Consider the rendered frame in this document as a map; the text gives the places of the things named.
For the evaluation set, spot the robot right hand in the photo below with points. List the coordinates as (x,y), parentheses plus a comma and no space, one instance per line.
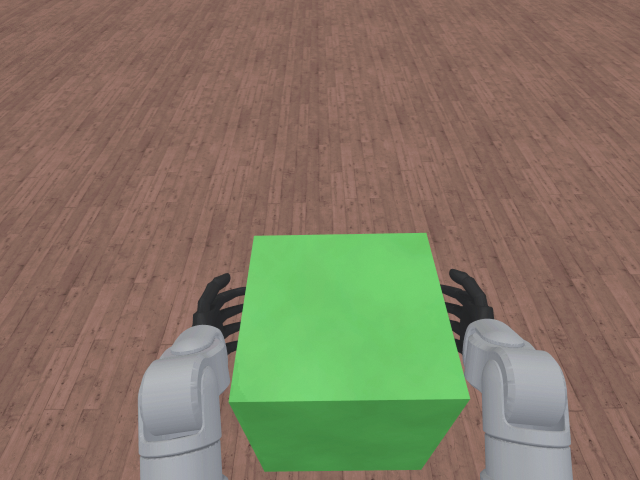
(475,306)

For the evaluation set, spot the robot left hand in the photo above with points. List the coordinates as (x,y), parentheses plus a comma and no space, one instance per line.
(209,304)

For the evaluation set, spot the robot left forearm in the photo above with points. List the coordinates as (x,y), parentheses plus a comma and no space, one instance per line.
(179,423)

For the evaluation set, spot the carton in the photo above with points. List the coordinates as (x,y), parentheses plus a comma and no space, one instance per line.
(346,359)

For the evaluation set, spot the robot right forearm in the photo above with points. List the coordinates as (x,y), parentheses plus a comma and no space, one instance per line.
(524,404)

